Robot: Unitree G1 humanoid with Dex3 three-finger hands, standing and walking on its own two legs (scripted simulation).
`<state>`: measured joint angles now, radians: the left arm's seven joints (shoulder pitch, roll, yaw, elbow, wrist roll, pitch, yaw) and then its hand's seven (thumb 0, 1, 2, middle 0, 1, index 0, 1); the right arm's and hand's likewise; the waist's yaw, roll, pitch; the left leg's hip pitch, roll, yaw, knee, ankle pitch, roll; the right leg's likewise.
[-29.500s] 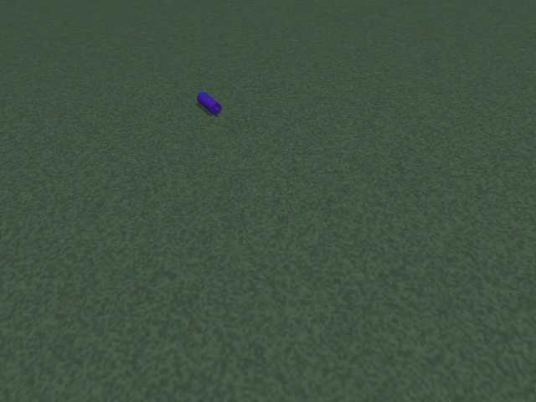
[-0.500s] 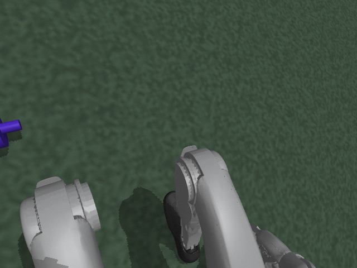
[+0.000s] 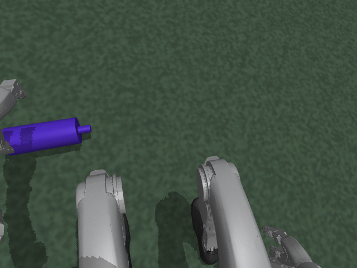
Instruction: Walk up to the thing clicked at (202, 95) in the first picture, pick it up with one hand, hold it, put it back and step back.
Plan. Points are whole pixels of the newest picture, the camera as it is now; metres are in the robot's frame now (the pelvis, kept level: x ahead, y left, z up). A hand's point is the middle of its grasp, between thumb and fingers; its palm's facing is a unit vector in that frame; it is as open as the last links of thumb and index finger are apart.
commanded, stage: withdraw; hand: left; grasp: from above
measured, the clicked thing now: (51, 134) +0.46 +0.34 -0.33
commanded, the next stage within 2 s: home in 0.24 s
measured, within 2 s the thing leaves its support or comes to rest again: neither
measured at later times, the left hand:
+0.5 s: hand (10, 117) +0.46 +0.38 -0.17, palm faces -0.34 -0.06 -0.94, open 13.7 cm
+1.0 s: hand out of the picture +0.31 +0.29 +0.04, palm faces -0.18 -0.76 -0.63, open 7.7 cm
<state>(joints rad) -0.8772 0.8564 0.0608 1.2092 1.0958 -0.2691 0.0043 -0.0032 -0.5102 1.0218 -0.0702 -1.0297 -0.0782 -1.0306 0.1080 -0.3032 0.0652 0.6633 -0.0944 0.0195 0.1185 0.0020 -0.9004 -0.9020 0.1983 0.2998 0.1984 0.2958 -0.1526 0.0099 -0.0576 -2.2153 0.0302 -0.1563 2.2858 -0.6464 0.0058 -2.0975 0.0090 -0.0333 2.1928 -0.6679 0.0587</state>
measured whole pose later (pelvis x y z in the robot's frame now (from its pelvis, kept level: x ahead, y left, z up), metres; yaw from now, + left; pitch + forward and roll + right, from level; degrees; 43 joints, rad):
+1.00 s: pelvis +0.01 +0.00 +0.14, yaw +4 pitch +30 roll -7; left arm -0.15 0.52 0.12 0.37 0.38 0.10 -0.05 0.00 0.80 0.89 -0.21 -0.32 -0.22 -0.33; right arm 0.07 -0.28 -0.03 0.57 0.01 0.00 0.03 0.01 -0.90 -0.90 0.20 0.30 0.20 0.30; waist -0.06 0.02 -0.17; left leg -1.75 0.04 -0.12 1.85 -0.63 -0.01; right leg -1.66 -0.02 -0.04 1.78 -0.64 0.05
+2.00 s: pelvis +0.09 -0.01 +0.34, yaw +10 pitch +10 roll -3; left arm 0.49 0.22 0.03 -0.12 -0.05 0.46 0.01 0.01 0.89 0.89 -0.19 -0.29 -0.20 -0.29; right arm 0.26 -0.22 0.02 0.53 0.00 -0.25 -0.18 0.01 -0.90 -0.90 0.20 0.30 0.20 0.30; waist -0.04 0.05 -0.16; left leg -0.71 0.05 -0.07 1.01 -0.48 -0.03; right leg -0.63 -0.03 -0.07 0.95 -0.48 0.03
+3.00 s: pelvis +0.09 +0.00 +0.34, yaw +9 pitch +10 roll -3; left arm 0.50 0.22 0.03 -0.14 -0.06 0.47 0.01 0.01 0.90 0.90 -0.20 -0.30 -0.20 -0.30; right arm 0.28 -0.21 0.03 0.55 0.00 -0.24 -0.18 0.02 -0.90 -0.90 0.20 0.30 0.20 0.30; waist -0.03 0.05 -0.16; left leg -0.71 0.05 -0.06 1.02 -0.49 -0.02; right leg -0.63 -0.03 -0.05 0.94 -0.49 0.04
